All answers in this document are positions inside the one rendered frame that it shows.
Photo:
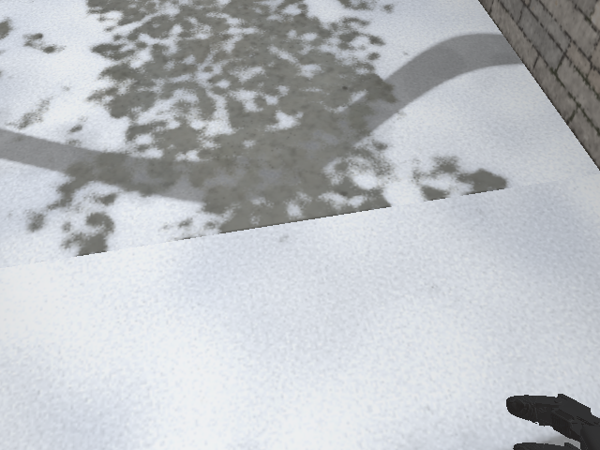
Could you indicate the right robot hand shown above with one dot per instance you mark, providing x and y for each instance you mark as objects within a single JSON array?
[{"x": 567, "y": 416}]

